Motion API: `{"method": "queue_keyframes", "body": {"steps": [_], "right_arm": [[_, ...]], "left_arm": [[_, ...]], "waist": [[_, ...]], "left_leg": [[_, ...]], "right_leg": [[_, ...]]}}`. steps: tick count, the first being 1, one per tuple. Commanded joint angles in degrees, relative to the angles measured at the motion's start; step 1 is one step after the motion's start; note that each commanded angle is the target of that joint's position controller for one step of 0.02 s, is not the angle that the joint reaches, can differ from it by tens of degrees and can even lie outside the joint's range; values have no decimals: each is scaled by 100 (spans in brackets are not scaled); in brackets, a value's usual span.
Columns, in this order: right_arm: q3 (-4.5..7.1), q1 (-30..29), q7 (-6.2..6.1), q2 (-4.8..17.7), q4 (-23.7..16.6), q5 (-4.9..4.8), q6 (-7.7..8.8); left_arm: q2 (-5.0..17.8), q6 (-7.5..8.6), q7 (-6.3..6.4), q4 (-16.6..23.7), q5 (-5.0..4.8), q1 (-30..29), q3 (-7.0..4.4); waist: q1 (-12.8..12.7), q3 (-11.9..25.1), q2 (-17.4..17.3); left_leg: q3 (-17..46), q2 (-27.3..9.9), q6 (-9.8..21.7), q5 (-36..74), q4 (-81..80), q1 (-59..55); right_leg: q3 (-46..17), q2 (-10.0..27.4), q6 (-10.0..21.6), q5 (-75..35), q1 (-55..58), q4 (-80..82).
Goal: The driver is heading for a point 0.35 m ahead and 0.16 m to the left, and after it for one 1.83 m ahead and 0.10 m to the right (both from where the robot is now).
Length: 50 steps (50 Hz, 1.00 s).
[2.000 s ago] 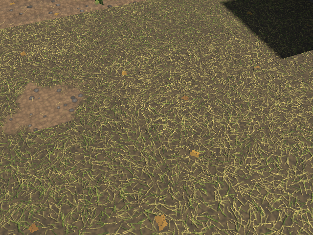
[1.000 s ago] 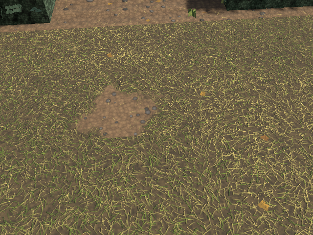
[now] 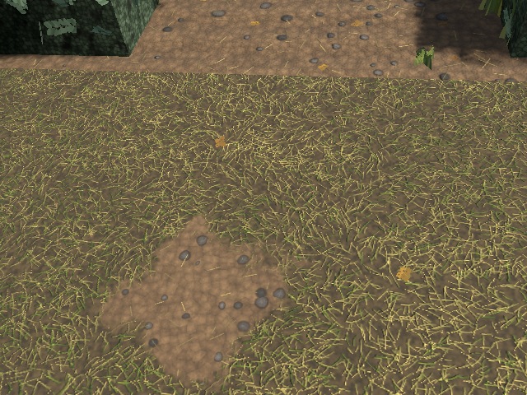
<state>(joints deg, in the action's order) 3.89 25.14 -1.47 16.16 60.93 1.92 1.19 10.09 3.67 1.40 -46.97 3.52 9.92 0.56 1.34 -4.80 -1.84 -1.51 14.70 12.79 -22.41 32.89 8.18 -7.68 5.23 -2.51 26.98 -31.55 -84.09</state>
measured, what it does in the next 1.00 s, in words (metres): goes down: right foot, then left foot 0.19 m lower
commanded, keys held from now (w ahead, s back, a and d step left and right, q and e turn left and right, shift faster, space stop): w+q+shift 0.32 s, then w+e+shift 0.68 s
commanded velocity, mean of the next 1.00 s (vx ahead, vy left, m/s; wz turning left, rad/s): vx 1.00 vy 0.00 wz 0.07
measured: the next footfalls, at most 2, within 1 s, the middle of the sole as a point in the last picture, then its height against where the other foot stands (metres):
right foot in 0.14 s outside the picture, level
left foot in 0.64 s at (236, 358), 0.19 m lower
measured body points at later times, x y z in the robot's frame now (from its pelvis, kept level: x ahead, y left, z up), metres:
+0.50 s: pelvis +0.43 -0.04 -0.01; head +0.46 +0.00 +0.44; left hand +0.19 +0.16 -0.13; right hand +0.79 -0.15 -0.04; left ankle +0.58 +0.16 -0.68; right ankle +0.28 -0.25 -0.71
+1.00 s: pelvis +0.90 +0.10 -0.22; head +0.92 +0.09 +0.23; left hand +1.08 +0.37 -0.30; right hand +0.88 -0.17 -0.37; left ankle +0.66 +0.19 -0.79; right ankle +1.00 +0.07 -0.90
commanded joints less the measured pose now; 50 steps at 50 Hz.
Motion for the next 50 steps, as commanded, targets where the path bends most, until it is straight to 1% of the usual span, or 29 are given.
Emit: {"method": "queue_keyframes", "body": {"steps": [1, 3, 5, 6, 7, 8, 9, 11, 16, 20, 22, 23, 25, 27, 30, 31, 32, 33, 34, 35, 37, 38, 40, 43, 45, 47, 48, 49, 50], "right_arm": [[104, -1157, -64, 951, -1027, 87, 439], [192, -953, 25, 1130, -998, -72, 505], [227, -811, 139, 1219, -985, -194, 442], [223, -881, 172, 1220, -1020, -251, 435], [152, -1058, 167, 899, -1186, -272, 487], [59, -741, 162, 263, -1561, -277, 518], [-1, -1006, 138, 353, -1811, -175, 465], [20, -1327, 206, 375, -1790, -43, 185], [-5, -2008, 515, 290, -2414, -41, -193], [105, -1711, 620, 533, -2159, 136, -157], [34, -3498, 557, 439, -2656, 159, 127], [-55, -4087, 604, 387, -2795, 203, 263], [-179, -3550, 704, 172, -2471, 65, 315], [-139, -2724, 687, 374, -1901, -18, 181], [-97, -1229, 304, 686, -1248, 228, 198], [-47, -300, 208, 784, -1000, 315, 239], [103, 229, 223, 1221, -749, 321, 245], [99, 661, 259, 1590, -595, 301, 328], [132, 760, 267, 1360, -651, 177, 388], [126, 655, 268, 1022, -698, 93, 393], [28, -237, 160, 641, -747, 59, 543], [41, -467, 104, 704, -628, 67, 645], [-88, -680, 89, 187, -645, 16, 739], [-68, -1526, 130, 364, -929, -25, 773], [10, -1366, 145, 670, -890, -88, 720], [80, -1455, 37, 1036, -1089, -123, 596], [111, -1553, 128, 1125, -1149, -231, 538], [-149, -1474, 206, 147, -1317, -21, 489], [-156, -1221, 206, 321, -2155, -9, 601]], "left_arm": [[1396, -5, -21, 720, -37, -279, -319], [1028, 28, -159, 497, -257, 264, -263], [878, 37, -144, 278, -238, 822, -270], [1079, 46, -109, 0, -140, 1826, -374], [1784, 53, -23, 11, -68, 2772, -595], [2079, 67, -8, 94, -106, 2556, -628], [1913, 49, -54, 216, -194, 1700, -613], [1232, 36, -119, 258, -181, 997, -526], [1149, 320, -114, -37, -322, 932, -504], [1386, 399, -189, -386, -170, 1574, -561], [1162, 494, -108, -758, -121, 2822, -450], [1221, 501, -18, -925, -95, 2983, -463], [1250, 422, -48, -601, -151, 1974, -430], [1459, 336, -66, -506, -224, 1659, -470], [1427, 5, 50, -899, -142, 2255, -452], [1422, -145, 111, -971, -208, 2128, -498], [1374, -172, 110, -788, -302, 1551, -583], [855, 3, 96, -436, -446, 1824, -458], [685, 128, 158, -559, -684, 2577, -393], [837, 82, 204, -701, -457, 2150, -397], [843, 31, 10, -429, -170, 1186, -472], [484, -61, -100, -235, -67, 1028, -410], [358, -220, -246, -13, -114, 417, -356], [344, -248, -403, 460, -271, -98, -246], [661, -277, -370, 326, -221, 201, -321], [1190, -331, -367, -243, -357, 2023, -610], [1435, -319, -335, -332, -404, 2486, -729], [1937, -419, -267, -210, -456, 1929, -759], [2324, -475, -232, 35, -299, 1690, -766]], "waist": [[-706, -778, 1200], [-701, -7, 674], [-801, 249, 547], [-1356, 787, 682], [-1946, 1563, 1238], [-1244, 1986, 2867], [-827, 1149, 2510], [-639, 118, 923], [-116, -143, 854], [-85, 253, 381], [-924, -371, 126], [-938, -582, 144], [-431, -276, 54], [-127, 1, 179], [271, 545, 236], [808, 755, 243], [1079, 645, -360], [551, 1045, -1242], [384, 2001, -1882], [576, 2065, -1007], [98, 1402, -277], [-321, 890, -696], [-490, 64, -466], [-852, -366, -757], [-988, -38, -392], [-2022, 1442, -118], [-2199, 1659, 115], [-1631, 1219, 1678], [-1050, 2064, 2069]], "left_leg": [[3743, -2738, 1246, 1978, -1816, 2245], [2621, -1936, 697, 2023, -1223, 3033], [1977, -1267, 225, 3628, -106, 2809], [1753, -1003, -87, 4278, 1425, 2786], [1342, -588, -351, 3258, 3674, 2868], [779, -318, -485, -432, 5642, 3514], [616, -745, -443, -69, 5832, 4401], [597, -1515, -413, 510, 5267, 4269], [483, -2077, -723, 1511, 3093, 3548], [117, -1844, -554, 2466, 2698, 3188], [560, -1778, -427, 3085, 1639, 5246], [402, -1990, -506, 3650, 893, 5046], [-40, -2002, -569, 5403, -13, 2063], [-23, -1978, -772, 5812, 38, 458], [79, -2086, -927, 5140, -918, -600], [426, -2341, -848, 5412, -1813, -1468], [918, -2873, -622, 5420, -1777, -2391], [301, -3110, -1272, 8926, 976, -3658], [1261, -3931, -982, 9129, 1528, -5171], [1471, -3748, -1039, 7169, 854, -4429], [1583, -3602, -688, 3101, -593, -2017], [1872, -3982, -318, 3415, -728, -809], [1498, -3977, -361, 3301, -1047, 407], [77, -3594, -793, 3602, -1622, 1472], [-869, -3052, -966, 5773, -979, 1151], [-1112, -2776, -998, 7831, 1874, 1144], [-1060, -2367, -1180, 4818, 4051, 1947], [-962, -1398, -1283, -656, 7111, 3198], [361, -1232, -1313, -709, 6826, 4692]], "right_leg": [[-100, 343, -417, -969, 127, 2952], [701, -231, -170, -1935, 2417, 3546], [1083, -755, -78, -1979, 3472, 4076], [747, -668, 86, -1727, 4465, 4228], [-615, 425, 263, 135, 4979, 4945], [-3567, 1917, 773, 699, 4836, 6405], [-4499, 1911, 1020, 1304, 4218, 6999], [-2603, 1607, 970, 1069, 2846, 6539], [-12, 1122, 886, -1438, 1861, 7233], [928, 957, 1059, -3087, 2808, 6779], [688, 859, 908, -2015, 4423, 6603], [603, 782, 857, -1786, 4351, 6776], [869, 392, 909, -1235, 2220, 6793], [897, 360, 1052, -1105, 1698, 6298], [733, 105, 1049, -2929, 2647, 2768], [717, -36, 942, -3040, 2300, 672], [667, -832, 845, 860, 874, -1603], [-28, -706, 1018, 2180, -823, -2415], [-176, -416, 1085, 1338, -2304, -2243], [120, -125, 1051, 713, -2459, -1976], [443, 124, 886, -1091, -1845, -331], [428, 301, 677, -1318, -1451, -5], [286, 571, 488, -1255, -1374, 662], [749, 498, 774, -1765, -274, 2407], [1648, -308, 1124, -1424, 1157, 3027], [1785, -1143, 1451, -1692, 3745, 3182], [1087, -910, 1796, -2042, 4669, 4023], [-842, -62, 2250, -1065, 4298, 4664], [-4186, 978, 2944, -349, 5474, 6406]]}}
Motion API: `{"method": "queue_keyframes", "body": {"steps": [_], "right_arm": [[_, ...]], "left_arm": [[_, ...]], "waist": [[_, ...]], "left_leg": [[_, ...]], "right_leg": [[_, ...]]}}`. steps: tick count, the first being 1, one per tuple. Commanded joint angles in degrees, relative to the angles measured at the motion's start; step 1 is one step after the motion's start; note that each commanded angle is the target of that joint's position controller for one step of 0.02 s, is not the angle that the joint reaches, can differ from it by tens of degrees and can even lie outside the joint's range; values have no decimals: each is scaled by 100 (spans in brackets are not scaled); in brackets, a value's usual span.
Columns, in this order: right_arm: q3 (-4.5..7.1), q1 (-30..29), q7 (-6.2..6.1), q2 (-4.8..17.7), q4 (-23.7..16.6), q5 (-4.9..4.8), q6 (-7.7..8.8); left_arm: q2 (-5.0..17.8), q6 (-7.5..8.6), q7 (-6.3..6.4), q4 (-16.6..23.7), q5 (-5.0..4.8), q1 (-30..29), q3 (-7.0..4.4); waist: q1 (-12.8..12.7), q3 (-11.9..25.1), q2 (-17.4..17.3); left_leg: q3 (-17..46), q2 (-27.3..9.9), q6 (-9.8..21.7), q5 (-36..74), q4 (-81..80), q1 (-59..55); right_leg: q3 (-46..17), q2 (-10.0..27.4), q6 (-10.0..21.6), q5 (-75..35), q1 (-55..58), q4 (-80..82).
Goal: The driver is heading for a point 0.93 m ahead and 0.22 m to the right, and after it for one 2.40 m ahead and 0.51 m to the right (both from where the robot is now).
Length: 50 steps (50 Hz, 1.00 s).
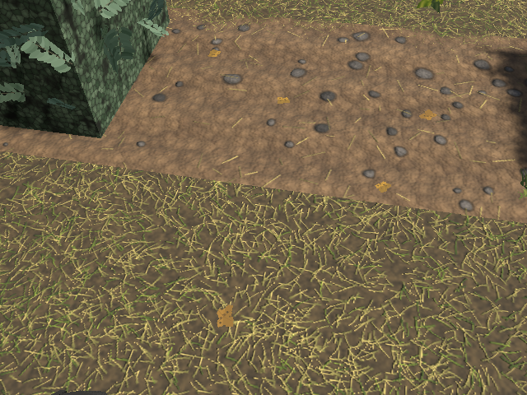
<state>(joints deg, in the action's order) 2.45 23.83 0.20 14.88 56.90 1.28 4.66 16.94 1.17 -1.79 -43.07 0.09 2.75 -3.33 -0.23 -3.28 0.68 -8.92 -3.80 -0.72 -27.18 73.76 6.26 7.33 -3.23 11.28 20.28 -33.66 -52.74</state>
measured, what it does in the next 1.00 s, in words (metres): walks ahead, turning right: left foot, then right foot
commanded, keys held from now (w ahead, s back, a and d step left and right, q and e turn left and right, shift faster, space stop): w+e+shift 0.26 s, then e+shift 0.40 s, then q+shift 0.34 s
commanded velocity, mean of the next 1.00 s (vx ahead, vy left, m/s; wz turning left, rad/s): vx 0.49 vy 0.00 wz -0.65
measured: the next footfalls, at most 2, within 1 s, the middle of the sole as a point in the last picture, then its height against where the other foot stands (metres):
left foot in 0.36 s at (256, 348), level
right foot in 0.80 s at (374, 336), level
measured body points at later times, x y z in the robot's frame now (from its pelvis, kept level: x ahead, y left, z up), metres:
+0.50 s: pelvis +0.42 +0.01 +0.05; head +0.48 -0.02 +0.50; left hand +0.65 +0.24 -0.06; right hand +0.47 -0.31 -0.04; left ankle +0.54 +0.08 -0.68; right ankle +0.27 -0.05 -0.56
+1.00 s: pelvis +0.58 -0.08 +0.06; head +0.61 -0.12 +0.50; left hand +0.89 +0.00 -0.03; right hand +0.52 -0.39 -0.06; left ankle +0.65 +0.06 -0.61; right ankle +0.58 -0.20 -0.68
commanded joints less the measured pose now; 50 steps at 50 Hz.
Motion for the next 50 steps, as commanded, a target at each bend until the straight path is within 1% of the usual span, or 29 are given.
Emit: {"method": "queue_keyframes", "body": {"steps": [1, 2, 3, 5, 7, 9, 12, 14, 16, 17, 18, 19, 20, 21, 22, 23, 25, 27, 31, 36, 39, 40, 41, 42, 43, 44, 45, 47, 50], "right_arm": [[-18, -1543, 8, 645, -1813, 109, 292], [-13, -1575, -24, 719, -1693, 125, 284], [-50, -1445, -48, 604, -1658, 195, 207], [-125, -1130, -23, 488, -1628, 261, -70], [-125, -1634, 29, 564, -1896, 259, -203], [-183, -2338, 81, 424, -2175, 161, -187], [-265, -2826, 125, 178, -2395, -23, -138], [-210, -2849, 76, 334, -2463, -48, -105], [-58, -2059, -60, 725, -2268, -4, -32], [27, -1216, -127, 911, -2065, -13, 44], [124, -150, -199, 1194, -1833, 79, 105], [156, 531, -231, 1446, -1681, 228, 108], [233, -317, -123, 1470, -1925, 12, 166], [153, -1111, -134, 837, -2277, 9, 107], [86, -1422, -142, 507, -2272, -7, 82], [86, -1610, -112, 511, -2203, -15, 66], [148, -1750, -106, 596, -1988, -72, 74], [214, -1905, -132, 662, -1819, -128, 85], [359, -2242, -214, 1036, -1769, -139, -28], [423, -1947, -113, 1314, -1582, -377, -152], [386, -1883, -82, 1310, -1486, -475, -188], [292, -1591, -61, 1105, -1384, -339, -163], [47, -1262, 38, 549, -1468, -41, -111], [-12, -950, 128, 642, -1234, -236, -180], [148, -1439, 161, 1123, -1290, -431, -269], [172, -1727, 133, 1117, -1416, -458, -326], [198, -1787, 44, 1107, -1374, -400, -403], [259, -1438, -73, 1106, -1263, -337, -630], [252, -1146, -154, 774, -1245, -312, -828]], "left_arm": [[1328, -223, 193, -386, 187, 2291, -355], [1071, -167, 254, -435, 226, 2178, -311], [985, -100, 255, -447, 176, 1887, -281], [788, 78, 238, -312, 73, 1434, -186], [832, 257, 176, -241, -25, 1364, -194], [882, 327, 163, -218, -54, 1459, -240], [1037, 359, 69, -214, -72, 1776, -365], [1092, 348, 80, -213, -75, 1862, -414], [1285, 310, 143, -172, -44, 1858, -475], [1371, 306, 150, -83, -82, 1598, -496], [1006, 333, 137, 89, -132, 1375, -411], [47, 300, 198, 268, -68, 1547, -171], [-12, 238, 220, 519, -408, 2706, -16], [627, 87, 306, 405, -411, 2329, -143], [976, -29, 318, 548, -372, 1675, -259], [1003, -129, 324, 574, -304, 1525, -322], [827, -245, 289, 757, -271, 1540, -364], [416, -310, 261, 992, -289, 1326, -237], [375, -312, 126, 1130, -213, 933, -172], [485, -283, -73, 1339, -112, 225, -195], [677, -152, -41, 1171, -4, 776, -309], [1002, -106, 68, 1098, 57, 1012, -377], [1218, -78, 207, 1186, 336, 1063, -288], [513, -34, 200, 1213, 383, 1076, -27], [536, -23, 148, 1156, 237, 957, -59], [738, -4, 141, 1028, 83, 679, -127], [833, -15, 174, 972, 34, 447, -167], [891, -62, 289, 944, 116, 63, -215], [635, -78, 425, 925, 176, -253, -207]], "waist": [[-844, 988, 782], [-611, 90, 57], [-191, -213, -255], [319, -291, -71], [337, -297, -1], [167, -312, -48], [-242, -30, 31], [-296, 81, 132], [18, 673, 160], [520, 1053, 163], [968, 1674, 72], [858, 2140, -1302], [-19, 3319, -2857], [170, 2607, -1777], [265, 1693, -974], [95, 1296, -372], [-154, 675, -567], [-198, 409, -810], [-157, 621, -507], [44, 478, -375], [-393, 803, -252], [-474, 1104, 233], [-273, 2031, 1472], [-335, 3205, 1066], [-447, 2679, 551], [-332, 2021, 455], [-232, 1556, 260], [81, 1151, 408], [224, 1067, 621]], "left_leg": [[1381, 302, 39, 149, 2094, 5451], [1345, 141, 42, 302, 1699, 5261], [1331, -37, 16, 424, 1257, 4710], [1282, -254, -125, 463, 335, 3728], [1001, -225, -255, 746, -897, 3055], [810, -117, -354, 1727, -2138, 2584], [659, 230, -209, 3040, -3695, 1844], [808, 366, -78, 3132, -4291, 1581], [899, 693, 24, 2734, -4589, 753], [1002, 528, 70, 3144, -4890, -158], [1357, -116, 155, 3218, -4706, -1562], [2505, -1838, 150, 5505, -4000, -2940], [5138, -2519, 1072, 4227, -4805, -3759], [4298, -2212, 1111, 3639, -5024, -2943], [3083, -1878, 999, 3938, -5084, -1951], [2504, -1595, 946, 4405, -5124, -1263], [1557, -1242, 892, 4605, -5423, -250], [973, -1204, 1027, 4896, -5759, 172], [154, -1219, 1115, 5137, -5806, 11], [-109, -1202, 1011, 5387, -5356, -306], [-131, -1046, 789, 5785, -4119, -414], [-290, -694, 475, 4806, -3294, 141], [-73, -91, 33, -129, -1470, 1909], [1356, 73, -141, -1649, -782, 1977], [1517, -60, -185, -1645, -658, 2192], [1343, -152, -205, -1510, -801, 2595], [1230, -192, -274, -1227, -950, 2714], [937, -110, -480, -572, -889, 2154], [752, -177, -561, 73, -1105, 1880]], "right_leg": [[-6171, 2045, 1388, 1580, 5154, 4008], [-5561, 1863, 1164, 1073, 4145, 3791], [-4762, 1498, 952, 206, 3205, 3580], [-3526, 865, 823, -676, 1845, 3644], [-2861, 417, 809, -1502, 1232, 3981], [-2588, 208, 695, -2291, 1096, 4086], [-2577, 207, 371, -3197, 1624, 4145], [-2755, 343, 144, -3964, 2287, 3746], [-2856, 279, -270, -5625, 2938, 2351], [-2842, 128, -480, -5529, 2765, 1215], [-2692, -104, -631, -4313, 2031, -168], [-1969, -608, -639, 1536, 620, -2028], [-2249, -366, -857, 1556, -452, -3092], [-1900, 173, -1062, 969, -600, -3153], [-1534, 367, -1221, 543, -610, -3021], [-1402, 573, -1368, 410, -441, -3026], [-1292, 906, -1416, 229, -224, -2451], [-1055, 1046, -1468, 142, -243, -1789], [-770, 1078, -1384, -1161, 130, -171], [-460, 628, -1000, -1381, 754, 1313], [-380, 157, -624, -1749, 1844, 2568], [-765, 464, -428, -4340, 2903, 2832], [-2545, 2333, 611, -8129, 4945, 2081], [-3218, 3094, 1344, -7654, 5034, 2151], [-2664, 2711, 1098, -6746, 4547, 2353], [-2259, 2444, 801, -5798, 4136, 2519], [-2024, 2290, 592, -5002, 3631, 2741], [-1507, 2142, 455, -4096, 2451, 3170], [-847, 2082, 342, -2758, 1854, 3524]]}}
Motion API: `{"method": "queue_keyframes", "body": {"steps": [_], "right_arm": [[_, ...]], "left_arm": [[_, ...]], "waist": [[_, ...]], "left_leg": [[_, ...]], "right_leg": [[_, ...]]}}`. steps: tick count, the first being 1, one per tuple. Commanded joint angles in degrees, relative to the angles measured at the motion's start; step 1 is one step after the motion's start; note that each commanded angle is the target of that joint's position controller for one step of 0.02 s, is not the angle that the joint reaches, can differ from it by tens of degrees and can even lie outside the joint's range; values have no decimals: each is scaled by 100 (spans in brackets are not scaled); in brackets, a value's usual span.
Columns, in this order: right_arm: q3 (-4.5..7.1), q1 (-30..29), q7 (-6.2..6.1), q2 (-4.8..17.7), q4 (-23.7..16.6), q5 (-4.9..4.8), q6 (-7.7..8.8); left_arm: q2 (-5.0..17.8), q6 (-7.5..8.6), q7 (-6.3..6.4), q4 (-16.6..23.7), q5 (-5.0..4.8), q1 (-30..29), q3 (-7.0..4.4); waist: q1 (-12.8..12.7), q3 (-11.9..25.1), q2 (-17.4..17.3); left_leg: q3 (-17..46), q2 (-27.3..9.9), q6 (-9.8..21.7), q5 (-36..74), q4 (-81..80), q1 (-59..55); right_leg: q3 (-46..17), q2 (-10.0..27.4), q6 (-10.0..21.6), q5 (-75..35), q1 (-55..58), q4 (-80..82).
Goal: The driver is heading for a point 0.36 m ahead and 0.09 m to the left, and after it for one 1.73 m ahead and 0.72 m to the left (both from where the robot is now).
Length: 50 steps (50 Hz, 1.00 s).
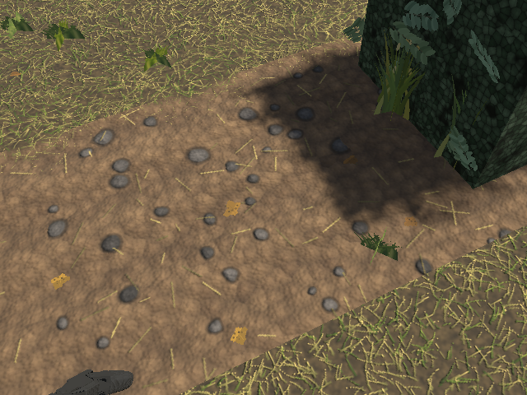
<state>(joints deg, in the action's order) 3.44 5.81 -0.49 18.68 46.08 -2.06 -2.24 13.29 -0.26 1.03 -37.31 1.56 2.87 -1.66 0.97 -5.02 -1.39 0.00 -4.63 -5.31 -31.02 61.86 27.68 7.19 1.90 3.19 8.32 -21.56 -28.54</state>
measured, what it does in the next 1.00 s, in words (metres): walks ahead: left foot, then right foot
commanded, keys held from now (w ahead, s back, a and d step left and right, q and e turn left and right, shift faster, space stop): q+shift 0.04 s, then w+q+shift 0.28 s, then w+e+shift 0.12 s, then e+shift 0.30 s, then q+shift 0.26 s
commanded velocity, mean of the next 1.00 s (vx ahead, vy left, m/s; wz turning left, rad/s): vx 0.39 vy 0.00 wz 0.18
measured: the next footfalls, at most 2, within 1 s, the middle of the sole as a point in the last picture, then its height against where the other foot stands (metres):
left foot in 0.22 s outside the picture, level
right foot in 0.64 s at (224, 376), level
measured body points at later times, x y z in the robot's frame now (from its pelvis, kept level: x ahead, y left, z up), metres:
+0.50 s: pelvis +0.15 +0.11 +0.00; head +0.16 +0.15 +0.45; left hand +0.29 +0.39 -0.10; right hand +0.15 -0.16 -0.11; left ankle -0.03 +0.12 -0.73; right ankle +0.32 +0.02 -0.66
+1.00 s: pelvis +0.39 +0.19 +0.01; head +0.42 +0.19 +0.45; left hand +0.49 +0.47 -0.10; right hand +0.58 -0.04 -0.10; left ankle +0.47 +0.38 -0.68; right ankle +0.43 +0.13 -0.73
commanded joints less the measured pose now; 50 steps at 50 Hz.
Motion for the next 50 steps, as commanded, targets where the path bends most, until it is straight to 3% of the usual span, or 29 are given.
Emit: {"method": "queue_keyframes", "body": {"steps": [1, 3, 5, 8, 9, 10, 11, 12, 13, 14, 15, 16, 19, 21, 25, 26, 27, 29, 31, 32, 33, 34, 35, 36, 37, 39, 43, 46, 50], "right_arm": [[135, 547, -81, 311, -231, 41, -166], [121, 395, -12, 253, -360, 59, -163], [182, 549, 114, 404, -372, 61, -99], [317, 1406, 160, 532, -11, 77, -105], [350, 2016, 139, 480, 318, 77, -110], [389, 2753, 122, 415, 728, 64, -60], [369, 3195, 142, 419, 847, 168, 88], [159, 2457, 250, 641, 358, 204, 449], [272, 1553, 193, 973, -133, 393, 258], [313, 1195, 123, 1065, -334, 419, 214], [319, 1147, 102, 1012, -364, 384, 247], [289, 1310, 109, 888, -304, 333, 315], [155, 2247, 122, 369, 127, 237, 592], [141, 2734, 130, 294, 296, 222, 665], [15, 2852, 67, 43, 413, 323, 677], [-43, 2705, -115, -19, 373, 185, 597], [-24, 2691, -225, 219, 372, 229, 558], [83, 2458, -401, 689, 243, 322, 524], [156, 1883, -504, 849, 12, 409, 502], [173, 1360, -480, 899, -174, 418, 523], [-4, 1089, -335, 142, -451, 605, 600], [-168, 2145, -204, -338, -630, 377, 740], [-92, 2175, -99, 239, -693, 186, 841], [-24, 1426, -63, 584, -872, 126, 893], [9, 1138, -57, 587, -956, 215, 887], [48, 1345, -60, 616, -899, 261, 687], [-102, 1403, -205, 50, -883, 278, 532], [-77, 1039, -223, 115, -919, 149, 438], [62, 347, -163, 401, -1282, 44, 323]], "left_arm": [[947, 63, 180, 314, 29, -320, -379], [1009, 59, 224, 229, -13, -217, -440], [1258, 96, 200, 163, -193, -187, -546], [1255, 190, 110, 106, -367, -588, -568], [1059, 201, 84, 128, -383, -872, -528], [713, 195, 52, 134, -342, -1033, -462], [240, 179, -34, 254, -336, -1362, -346], [-171, 323, -125, 544, -394, -1137, -204], [8, 280, -222, 858, 374, -1302, -59], [528, 351, -263, 816, 375, -1297, -190], [885, 375, -285, 588, 335, -1025, -279], [968, 319, -306, 366, 296, -760, -308], [701, 136, -427, 174, 138, -543, -249], [585, 88, -441, 164, 82, -717, -201], [230, 173, -520, 268, 30, -1272, -13], [78, 498, -545, 539, -609, -1769, -50], [180, 631, -598, 548, -600, -1780, -51], [557, 695, -652, 354, -432, -1155, -213], [1089, 595, -595, -195, -415, 699, -452], [1262, 523, -492, -489, -379, 1823, -540], [1244, 476, -351, -684, -290, 2251, -449], [1717, 576, -327, -449, 57, 1961, -495], [1636, 525, -284, -149, 21, 1418, -578], [1292, 475, -223, 45, -163, 978, -517], [1140, 437, -211, 121, -286, 592, -451], [894, 457, -192, 244, -208, 249, -334], [638, 557, -165, -291, -43, 629, -159], [861, 438, -103, -410, -7, 592, -212], [1068, 168, 35, -398, -20, 509, -285]], "waist": [[79, 1192, 848], [-9, 1332, 919], [87, 1455, 1128], [615, 1163, 1067], [903, 892, 719], [1159, 603, -92], [1318, -144, -1345], [472, -348, -1667], [391, -220, -1351], [186, -455, -754], [100, -427, -319], [117, -300, -162], [313, -37, -265], [476, 54, -320], [583, -249, -420], [566, -323, -539], [515, -60, -578], [210, 508, -818], [-621, 1271, -942], [-1251, 1523, -712], [-1031, 1625, 789], [-313, 2745, 1761], [-401, 3094, 949], [-370, 2047, 222], [-21, 1352, -554], [292, 846, -510], [239, 1156, 185], [1, 1335, 394], [-307, 950, 517]], "left_leg": [[-175, -153, -60, 657, -173, -318], [-298, -227, 85, 936, -659, -479], [-504, -200, 378, 924, -1071, -858], [-1032, -30, 813, 844, -1815, -1747], [-1223, 131, 971, 832, -2298, -2172], [-1076, 293, 1174, 549, -2824, -2666], [735, -426, 1679, -354, -3429, -2860], [3496, -1079, 2297, -693, -4272, -2691], [4890, -1630, 2364, -2284, -5918, -2263], [4648, -1635, 2320, -2640, -6157, -2037], [3792, -1311, 2147, -1728, -5916, -1883], [3037, -890, 1954, -853, -5756, -1766], [1837, -527, 1664, 1112, -5737, -2866], [1320, -418, 1488, 2077, -5612, -3624], [248, -298, 1175, 4860, -5453, -3647], [9, -626, 1042, 5908, -5095, -3592], [-185, -655, 925, 6935, -4937, -3690], [-413, -665, 697, 8511, -4366, -3883], [-532, -460, 400, 8995, -2569, -3425], [-538, -224, 154, 8313, -984, -2417], [-275, 718, 73, 1409, 1191, -543], [897, 1378, -161, -624, 3286, 934], [1436, 1046, 19, 20, 3449, 1235], [1261, 809, 215, 403, 2920, 1331], [1048, 631, 300, 635, 2457, 1171], [848, 203, 251, 871, 1799, 546], [432, -1, 78, 1378, 305, -264], [437, -69, 86, 2372, -636, -188], [462, -209, 74, 2306, -1012, 664]], "right_leg": [[-640, 1546, 1080, -1150, 560, 1146], [-509, 1656, 970, -23, 572, 1308], [-666, 1831, 745, 1827, 504, 1683], [-441, 1740, 268, 3113, 154, 1656], [-127, 1508, 95, 3295, -179, 1024], [259, 1140, -65, 3327, -713, -385], [393, 632, -281, 3300, -2396, -3287], [-510, -114, -361, 2917, -3939, -4750], [-909, 41, -493, 2005, -4497, -4671], [-963, 239, -560, 1153, -4306, -4569], [-914, 341, -656, 556, -3731, -4192], [-889, 410, -702, 237, -3096, -3809], [-522, 304, -568, -346, -2836, -3115], [-312, 208, -358, -426, -3090, -2893], [211, -98, -106, -426, -2648, -1760], [-51, -122, 53, -669, -2556, -964], [163, -380, 128, -911, -2149, -602], [301, -777, 217, -1424, -1177, -348], [196, -1100, 274, -1691, 777, -215], [-365, -797, 453, -2225, 2182, 187], [-1685, 139, 698, -3287, 3610, -224], [-4714, 1619, 2068, -4643, 4859, -165], [-5179, 1678, 2292, -2475, 4643, 653], [-4511, 1259, 2066, -1249, 3506, 985], [-4122, 929, 1822, -717, 2313, 1331], [-3216, 805, 1701, -1879, 741, 1382], [-1600, 473, 1464, -4423, -173, 1122], [-1083, 447, 1135, -3801, 354, 1117], [-1325, 905, 1178, -1817, 1093, 1373]]}}
Keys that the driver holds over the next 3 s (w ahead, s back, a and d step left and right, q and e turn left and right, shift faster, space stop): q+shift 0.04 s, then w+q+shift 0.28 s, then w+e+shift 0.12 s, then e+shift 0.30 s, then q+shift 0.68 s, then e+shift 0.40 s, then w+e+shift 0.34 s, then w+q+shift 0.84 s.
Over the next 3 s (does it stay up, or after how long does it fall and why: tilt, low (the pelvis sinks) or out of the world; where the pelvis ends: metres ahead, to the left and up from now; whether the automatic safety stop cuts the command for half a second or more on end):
stays up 1.18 0.41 -0.03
